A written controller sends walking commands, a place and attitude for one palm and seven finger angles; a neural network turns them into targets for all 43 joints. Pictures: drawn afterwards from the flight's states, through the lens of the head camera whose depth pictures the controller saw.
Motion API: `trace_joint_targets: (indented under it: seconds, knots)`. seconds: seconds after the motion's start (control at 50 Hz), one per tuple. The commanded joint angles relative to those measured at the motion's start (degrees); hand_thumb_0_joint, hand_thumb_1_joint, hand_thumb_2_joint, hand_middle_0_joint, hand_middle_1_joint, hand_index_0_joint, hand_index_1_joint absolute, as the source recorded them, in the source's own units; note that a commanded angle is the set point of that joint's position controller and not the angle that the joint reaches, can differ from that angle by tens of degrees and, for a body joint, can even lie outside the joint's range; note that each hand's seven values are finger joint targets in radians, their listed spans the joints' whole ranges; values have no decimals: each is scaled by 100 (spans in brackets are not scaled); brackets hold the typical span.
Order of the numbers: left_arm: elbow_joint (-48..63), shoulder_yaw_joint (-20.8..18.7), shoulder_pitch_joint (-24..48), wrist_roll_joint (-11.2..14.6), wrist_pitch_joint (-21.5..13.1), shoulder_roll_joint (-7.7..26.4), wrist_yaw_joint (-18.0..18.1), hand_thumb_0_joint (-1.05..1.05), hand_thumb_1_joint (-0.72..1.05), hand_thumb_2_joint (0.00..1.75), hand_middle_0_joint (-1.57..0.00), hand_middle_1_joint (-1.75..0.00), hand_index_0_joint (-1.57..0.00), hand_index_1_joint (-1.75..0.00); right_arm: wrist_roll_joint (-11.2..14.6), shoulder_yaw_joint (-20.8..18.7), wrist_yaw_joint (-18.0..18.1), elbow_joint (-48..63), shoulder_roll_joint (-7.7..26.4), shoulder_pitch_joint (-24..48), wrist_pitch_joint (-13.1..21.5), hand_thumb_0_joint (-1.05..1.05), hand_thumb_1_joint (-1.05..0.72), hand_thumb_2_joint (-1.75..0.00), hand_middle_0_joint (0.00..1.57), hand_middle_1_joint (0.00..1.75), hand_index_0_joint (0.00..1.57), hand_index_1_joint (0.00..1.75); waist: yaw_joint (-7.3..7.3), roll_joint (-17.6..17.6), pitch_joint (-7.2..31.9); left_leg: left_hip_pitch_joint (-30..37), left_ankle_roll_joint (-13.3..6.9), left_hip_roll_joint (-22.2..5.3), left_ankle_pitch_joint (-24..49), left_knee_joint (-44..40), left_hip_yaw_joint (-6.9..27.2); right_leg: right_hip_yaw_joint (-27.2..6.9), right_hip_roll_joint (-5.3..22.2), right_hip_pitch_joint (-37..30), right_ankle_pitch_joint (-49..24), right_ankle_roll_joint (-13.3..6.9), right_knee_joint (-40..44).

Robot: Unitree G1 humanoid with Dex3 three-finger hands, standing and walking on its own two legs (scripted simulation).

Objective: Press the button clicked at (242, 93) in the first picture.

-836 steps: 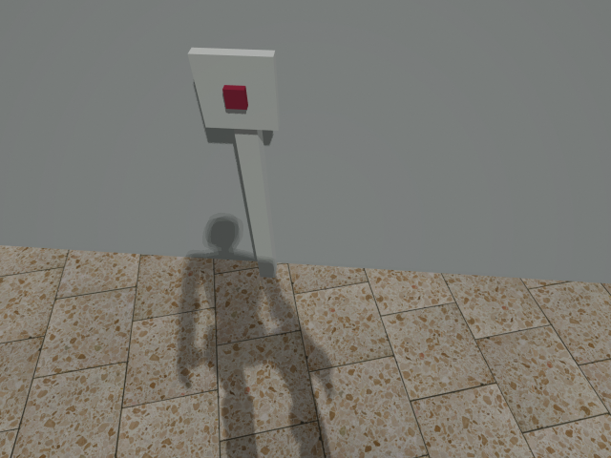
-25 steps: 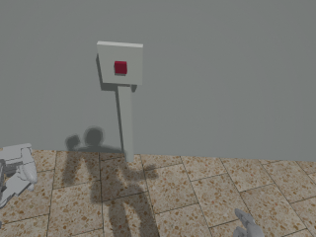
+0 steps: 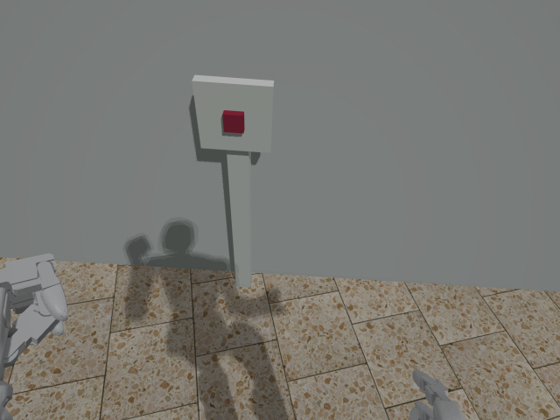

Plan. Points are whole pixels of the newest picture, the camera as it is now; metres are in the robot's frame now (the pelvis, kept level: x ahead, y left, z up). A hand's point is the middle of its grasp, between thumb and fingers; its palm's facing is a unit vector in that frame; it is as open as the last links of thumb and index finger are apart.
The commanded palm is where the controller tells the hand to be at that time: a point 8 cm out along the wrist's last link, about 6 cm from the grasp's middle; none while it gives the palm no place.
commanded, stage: stop stepping back and stand still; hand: left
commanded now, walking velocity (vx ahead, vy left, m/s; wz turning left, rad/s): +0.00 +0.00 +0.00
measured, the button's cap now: (234, 121) +0.74 +0.16 +0.04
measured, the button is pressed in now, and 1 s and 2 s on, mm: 0 0 0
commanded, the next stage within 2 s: let the arm hang, fingers relaxed in 0.90 s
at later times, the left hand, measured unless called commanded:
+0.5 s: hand (101, 290) +0.21 +0.22 +0.15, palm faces +0.35 -0.81 -0.46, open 3.1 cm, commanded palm +0.16 +0.26 +0.18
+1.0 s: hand (129, 285) +0.22 +0.19 +0.15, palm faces +0.33 -0.82 -0.46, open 3.1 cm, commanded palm none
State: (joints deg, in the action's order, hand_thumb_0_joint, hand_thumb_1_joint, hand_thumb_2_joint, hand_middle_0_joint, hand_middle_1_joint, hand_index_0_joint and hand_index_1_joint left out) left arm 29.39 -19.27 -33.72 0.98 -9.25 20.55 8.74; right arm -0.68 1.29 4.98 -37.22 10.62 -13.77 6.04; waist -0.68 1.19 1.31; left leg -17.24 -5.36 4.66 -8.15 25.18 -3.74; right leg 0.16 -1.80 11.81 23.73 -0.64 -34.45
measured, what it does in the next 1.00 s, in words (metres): shifts its weight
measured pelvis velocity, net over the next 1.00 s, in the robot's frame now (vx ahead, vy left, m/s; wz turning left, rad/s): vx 0.03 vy -0.05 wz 0.00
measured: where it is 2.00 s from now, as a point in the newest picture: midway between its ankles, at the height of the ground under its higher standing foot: outside the picture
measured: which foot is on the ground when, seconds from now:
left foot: down 0.00-1.00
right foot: down 0.00-1.00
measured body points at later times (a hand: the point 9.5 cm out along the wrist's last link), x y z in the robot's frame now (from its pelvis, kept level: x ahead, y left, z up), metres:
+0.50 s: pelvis +0.03 -0.03 +0.00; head +0.05 -0.02 +0.45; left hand +0.19 +0.26 +0.17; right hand +0.21 -0.26 -0.08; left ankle +0.07 +0.04 -0.74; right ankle -0.03 -0.11 -0.74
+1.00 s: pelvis +0.03 -0.05 +0.00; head +0.04 -0.05 +0.45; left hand +0.20 +0.23 +0.17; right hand +0.20 -0.29 -0.09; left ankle +0.07 +0.04 -0.74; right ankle -0.03 -0.11 -0.74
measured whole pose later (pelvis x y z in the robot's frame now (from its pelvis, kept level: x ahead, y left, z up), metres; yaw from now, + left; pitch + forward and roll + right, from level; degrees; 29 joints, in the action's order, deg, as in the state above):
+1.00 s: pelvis +0.03 -0.05 +0.00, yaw +0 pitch +2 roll +0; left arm 29.9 -18.5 -37.4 2.6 -9.7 22.2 8.1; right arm 1.1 1.0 4.1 -34.6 12.5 -12.6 2.3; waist 0.5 -0.7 2.0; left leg -17.5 -2.3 1.4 -11.1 27.0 -1.8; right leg 2.3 -5.2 6.2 17.6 -4.0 -22.1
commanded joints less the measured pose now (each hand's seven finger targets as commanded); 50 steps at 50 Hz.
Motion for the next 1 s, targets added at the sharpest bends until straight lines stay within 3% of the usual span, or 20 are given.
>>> trace_joint_targets:
  seconds: [0.0,0.04,0.1,0.18,0.26,0.32,0.38,0.44,0.6,0.7,0.86,0.96,0.98]
  knots:
    - [1601,-610,-117,-24,-464,968,152,0,90,90,-130,-150,-130,-150,-47,-227,-37,1103,647,590,470,0,-90,-90,20,30,20,30,-48,-813,288,411,606,-1525,-1569,-2020,1839,56,56,-84,42,-46,458]
    - [1484,-547,-425,0,-400,874,110,0,90,90,-130,-150,-130,-150,-26,-258,-75,1159,732,589,411,0,-90,-90,20,30,20,30,24,-910,271,185,813,-1246,-1388,-1763,1406,187,14,-481,-386,-89,1157]
    - [1391,-703,-534,122,-405,971,72,0,90,90,-130,-150,-130,-150,-50,-287,-76,1193,770,629,285,0,-90,-90,20,30,20,30,90,-663,415,366,927,-1000,-312,-1160,1084,47,255,-502,-750,-181,1520]
    - [1342,-826,-671,228,-409,1030,68,0,90,90,-130,-150,-130,-150,21,-313,-63,1164,761,661,225,0,-90,-90,20,30,20,30,81,-198,653,776,749,-1025,277,-773,1077,-99,395,-257,-980,-183,1536]
    - [1489,-706,-408,212,-440,1020,63,0,90,90,-130,-150,-130,-150,42,-294,-37,1142,818,737,208,0,-90,-90,20,30,20,30,77,-468,637,1042,668,-1104,935,-639,1150,-133,386,-40,-1248,-110,1413]
    - [1450,-629,-323,158,-445,1000,81,0,90,90,-130,-150,-130,-150,52,-277,-14,1120,816,711,213,0,-90,-90,20,30,20,30,55,-655,611,1002,607,-1175,905,-724,1236,-105,340,-81,-1173,-56,1341]
    - [1354,-644,-261,157,-427,1023,89,0,90,90,-130,-150,-130,-150,53,-274,-9,1131,808,744,184,0,-90,-90,20,30,20,30,61,-376,441,805,525,-1081,712,-550,1168,-282,468,-75,-1288,-86,1581]
    - [1303,-623,-244,162,-453,982,86,0,90,90,-130,-150,-130,-150,79,-291,-37,1139,822,719,149,0,-90,-90,20,30,20,30,93,-463,463,836,465,-1022,792,-339,1091,-399,568,-16,-1479,-119,1625]
    - [1204,-728,-468,230,-455,1051,79,0,90,90,-130,-150,-130,-150,138,-284,-62,1201,802,691,25,0,-90,-90,20,30,20,30,94,-348,663,759,351,-975,1664,127,888,-414,720,-278,-2738,15,1460]
    - [1088,-739,-468,245,-415,1058,77,0,90,90,-130,-150,-130,-150,166,-276,-70,1187,787,693,-57,0,-90,-90,20,30,20,30,89,-139,619,693,317,-904,1590,266,687,-450,781,-313,-3402,213,1469]
    - [1220,-716,-306,217,-396,1131,87,0,90,90,-130,-150,-130,-150,166,-279,-57,1186,808,714,-69,0,-90,-90,20,30,20,30,63,-253,558,833,274,-906,1496,221,670,-425,681,-184,-3114,343,1551]
    - [1171,-734,-353,223,-406,1131,89,0,90,90,-130,-150,-130,-150,148,-280,-50,1172,813,701,-53,0,-90,-90,20,30,20,30,58,-302,480,795,280,-925,1310,99,744,-414,628,-114,-2652,306,1641]
    - [-3490,1355,625,-245,366,531,-675,0,90,90,-130,-150,-130,-150,148,-553,-562,-124,1947,917,223,0,-90,-90,20,30,20,30,244,-450,-60,278,226,-1153,1854,1087,1003,-67,1114,383,-3104,-146,716]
